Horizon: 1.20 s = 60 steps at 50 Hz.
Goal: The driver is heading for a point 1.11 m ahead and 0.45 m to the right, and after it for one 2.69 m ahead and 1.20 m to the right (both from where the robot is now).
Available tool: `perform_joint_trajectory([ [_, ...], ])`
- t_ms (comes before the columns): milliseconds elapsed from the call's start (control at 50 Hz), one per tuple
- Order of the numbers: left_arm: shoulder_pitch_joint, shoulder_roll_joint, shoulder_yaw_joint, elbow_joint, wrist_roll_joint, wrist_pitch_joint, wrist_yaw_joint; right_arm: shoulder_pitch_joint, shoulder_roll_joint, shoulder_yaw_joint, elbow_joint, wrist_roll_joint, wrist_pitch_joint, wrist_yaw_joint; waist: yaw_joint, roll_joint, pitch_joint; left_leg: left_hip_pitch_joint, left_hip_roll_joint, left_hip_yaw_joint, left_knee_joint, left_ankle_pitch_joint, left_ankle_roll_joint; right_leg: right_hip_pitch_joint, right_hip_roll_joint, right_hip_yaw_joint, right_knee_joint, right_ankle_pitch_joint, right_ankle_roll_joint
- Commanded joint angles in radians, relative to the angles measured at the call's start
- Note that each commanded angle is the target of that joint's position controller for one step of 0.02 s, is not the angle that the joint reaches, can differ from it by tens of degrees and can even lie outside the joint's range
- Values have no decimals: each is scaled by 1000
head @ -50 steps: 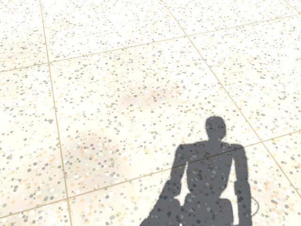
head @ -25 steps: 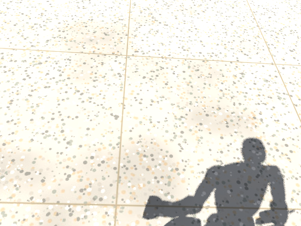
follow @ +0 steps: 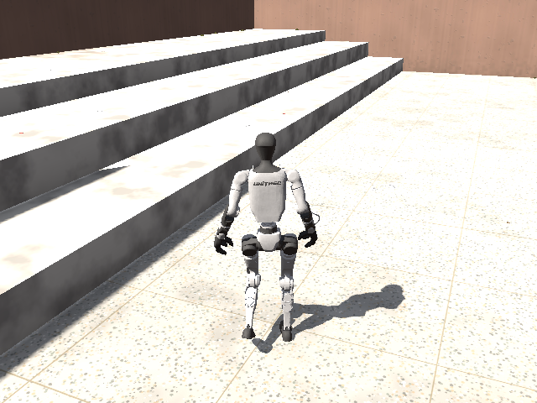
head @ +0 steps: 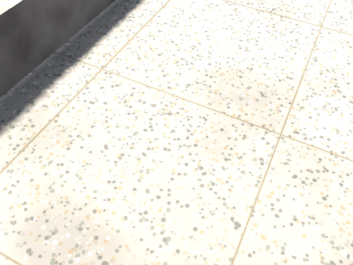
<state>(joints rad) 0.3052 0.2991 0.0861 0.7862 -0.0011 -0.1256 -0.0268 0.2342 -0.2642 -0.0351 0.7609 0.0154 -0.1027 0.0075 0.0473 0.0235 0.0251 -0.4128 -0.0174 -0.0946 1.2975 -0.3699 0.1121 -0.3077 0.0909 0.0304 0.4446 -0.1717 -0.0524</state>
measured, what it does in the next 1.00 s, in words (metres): walks ahead, turning right: left foot, then right foot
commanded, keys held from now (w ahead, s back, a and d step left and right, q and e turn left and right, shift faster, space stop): w+e+shift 0.98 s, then w+shift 0.02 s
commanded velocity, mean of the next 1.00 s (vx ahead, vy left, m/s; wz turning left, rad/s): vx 1.00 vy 0.00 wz -0.77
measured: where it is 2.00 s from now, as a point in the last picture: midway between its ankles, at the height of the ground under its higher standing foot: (300, 133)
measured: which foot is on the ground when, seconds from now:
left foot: up 0.00-0.22, down 0.24-0.70, up 0.72-1.00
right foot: down 0.00-0.26, up 0.28-0.66, down 0.68-1.00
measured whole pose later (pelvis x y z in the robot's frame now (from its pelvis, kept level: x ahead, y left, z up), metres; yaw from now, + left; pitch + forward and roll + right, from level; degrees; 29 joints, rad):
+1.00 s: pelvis +0.77 -0.20 +0.00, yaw -50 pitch +0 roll +1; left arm 0.43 0.25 0.05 0.72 -0.03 -0.06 0.00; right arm 0.00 -0.28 -0.02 0.56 -0.01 -0.13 0.00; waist 0.10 0.03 0.04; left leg -0.70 0.08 -0.17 0.71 0.03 -0.06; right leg -0.08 0.16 0.20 0.44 -0.32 -0.13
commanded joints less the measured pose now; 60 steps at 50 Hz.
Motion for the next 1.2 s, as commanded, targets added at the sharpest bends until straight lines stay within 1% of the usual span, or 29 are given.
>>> perform_joint_trajectory([
  [20, 53, -3, -19, -30, -11, -10, -10, -60, 5, 16, -133, -13, -40, 5, -53, -63, -18, -271, 95, -46, -135, 9, -14, 202, -233, 475, -267, -134, -235],
  [120, 30, 115, 7, -60, -37, 0, 25, -207, -9, 41, -196, -23, -63, 25, -63, -68, 59, 64, 65, 33, -558, 291, -101, -175, -193, 333, -299, -81, -189],
  [200, 135, 102, -2, -51, -51, 18, 26, -200, -103, -7, -203, 4, -54, 1, -74, -80, 27, 271, 18, 33, -705, 295, -118, -112, -196, 348, -180, -79, -120],
  [240, 111, 74, -18, -62, -33, 19, 20, 25, -164, -48, -165, 4, -56, -16, -211, -55, -104, 554, 68, 3, -718, 236, -75, -180, -121, 274, 204, 102, -49],
  [260, 121, -9, -46, -90, 1, 14, 20, 262, -251, -73, -133, -2, -41, -29, -281, 100, -294, 812, 289, -256, -760, -26, -12, -320, -68, 188, 576, -111, -18],
  [280, 249, -70, -68, -133, -79, 0, 28, 286, -304, -81, -114, -27, -34, -11, -182, 458, -392, 899, 487, -847, -1006, -400, 127, -555, -52, 127, 903, -331, -10],
  [300, 197, -4, -55, -107, -102, 10, 41, 219, -207, -65, -117, -14, -33, -7, -183, 291, -218, 777, 462, -859, -1061, -524, 118, -673, -120, 128, 1043, -240, -6],
  [340, 61, 1, -52, -118, -63, 36, 37, 135, -102, -42, -92, -17, -21, -6, -142, 70, -44, 553, 398, -490, -1039, -153, 80, -656, -197, 81, 1052, -130, -8],
  [380, 11, -22, -43, -146, -49, 65, 21, 43, -47, -33, -63, -37, -19, 1, -65, 83, 36, 364, 323, -247, -1065, 75, 47, -571, -252, 99, 968, -102, -13],
  [420, -25, -44, -46, -168, -51, 93, 7, 6, -21, -34, -44, -18, -25, 5, -40, 69, 58, 306, 298, -76, -1095, 243, 25, -557, -276, 88, 922, -83, -9],
  [500, -120, -25, -53, -221, -27, 94, -17, -34, -101, -51, -25, -21, -35, -15, -19, 6, 97, 258, 256, 163, -1154, 364, 2, -524, -266, 36, 693, 149, 3],
  [560, -263, -4, -53, -255, -23, 81, -47, 38, -170, -61, 1, -18, -33, -22, -75, -58, 127, 319, 234, 279, -1172, 450, -33, -429, -215, -83, 433, 288, -31],
  [600, -290, 35, -40, -273, -33, 74, -59, 71, -233, -70, 5, -24, -22, -21, -62, -10, 96, 400, 240, 322, -1094, 883, -52, -310, -134, -174, 350, 250, -66],
  [660, -24, 163, 21, -231, -52, 89, -55, 57, -316, -88, -19, -23, 16, -30, 122, 126, -85, 438, 282, 323, -647, 1520, -47, 44, -15, -232, 374, 42, -132],
  [680, 245, 241, 64, -154, -48, 100, -41, 5, -305, -84, -49, -16, 13, -29, 252, 89, -191, 234, 245, 304, -315, 1396, -60, 424, -17, -150, 285, 91, -186],
  [700, 283, 295, 82, -119, -52, 119, -16, -13, -152, -42, -70, -23, -19, -24, 214, -223, -152, -104, 21, 287, 200, 212, -112, 656, -126, 82, 222, 151, -248],
  [720, 150, 331, 53, -193, -13, 89, -23, 182, -65, 3, -161, -4, -73, -4, -5, -396, -397, -438, -66, 8, 436, -201, -113, 885, -356, 773, -2, -257, -484],
  [740, 171, 228, 47, -213, -10, 76, -19, 21, -182, -11, -180, 16, -105, 3, 98, -189, -419, -463, -3, -101, 341, -61, -66, 823, -362, 888, -175, -537, -413],
  [760, 158, 206, 39, -195, 0, 54, -22, -71, -184, -14, -212, 42, -105, -3, 55, -63, -194, -485, 13, -65, 242, -21, -58, 621, -344, 833, -236, -485, -356],
  [780, 89, 174, 29, -197, -4, 35, -27, -64, -165, -9, -193, 18, -94, -16, -11, 87, -129, -408, 69, -74, 134, 22, -61, 448, -318, 746, -218, -382, -317],
  [840, -39, 130, 12, -212, -6, 31, -10, 0, -160, -22, -162, -18, -40, -16, -113, 36, -2, -227, 118, -72, -54, 61, -117, 83, -185, 509, -232, -186, -298],
  [900, -11, 104, 1, -185, -25, 32, 20, -139, -110, -8, -215, -46, -29, -23, -74, 18, 75, -169, 105, -1, -297, 196, -167, -95, -114, 357, -246, -25, -281],
  [960, 17, 118, 9, -155, -32, 50, 37, -282, -48, 7, -261, -38, -36, -11, -2, -50, 70, -9, 31, 52, -606, 464, -185, -185, -43, 277, -201, -12, -208],
  [1060, 95, 92, 9, -91, -46, 53, 47, -326, -124, -30, -284, 13, -51, 5, 41, -138, 42, -3, 47, -1, -799, 510, -169, 98, -145, 383, -95, -49, -167],
  [1120, 58, 104, 6, -89, 4, 69, 29, -16, -200, -82, -226, 17, -53, -2, -136, -160, -139, 281, 34, 61, -762, 314, -82, 205, -147, 335, 247, 483, -115],
  [1140, 20, 42, -21, -120, 30, 65, 19, 232, -229, -84, -190, 8, -44, -14, -242, -89, -313, 636, 156, -89, -666, 137, -38, -6, -111, 291, 601, 370, -93],
  [1160, 267, -81, -54, -121, -49, 48, 11, 286, -314, -99, -124, -22, -42, 13, -95, 489, -446, 917, 400, -746, -941, -330, 158, -371, 45, 189, 962, -326, -26],
  [1180, 192, 16, -55, -101, -79, 50, 24, 260, -193, -77, -145, -17, -41, 20, -149, 369, -331, 853, 403, -886, -1047, -575, 123, -506, -43, 175, 1031, -272, -37],
  [1200, 13, 82, -41, -126, -55, 46, 23, 230, -131, -64, -123, -14, -30, 15, -182, 180, -154, 704, 350, -720, -1057, -369, 103, -520, -62, 146, 1022, -226, -39],
])
Keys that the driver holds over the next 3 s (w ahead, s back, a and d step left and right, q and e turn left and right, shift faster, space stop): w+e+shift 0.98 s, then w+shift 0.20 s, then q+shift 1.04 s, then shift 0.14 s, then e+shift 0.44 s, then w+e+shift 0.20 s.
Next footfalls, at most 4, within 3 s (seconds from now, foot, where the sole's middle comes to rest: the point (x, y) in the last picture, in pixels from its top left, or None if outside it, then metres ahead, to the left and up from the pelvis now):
0.24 left None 0.40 0.16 -0.77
0.68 right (240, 208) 0.71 -0.21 -0.77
1.12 left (262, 131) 1.12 -0.35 -0.77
1.52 right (331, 139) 1.10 -0.68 -0.77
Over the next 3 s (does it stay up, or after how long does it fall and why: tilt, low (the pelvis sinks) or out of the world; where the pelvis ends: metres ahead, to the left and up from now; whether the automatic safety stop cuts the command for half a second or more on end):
stays up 1.17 -0.58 0.01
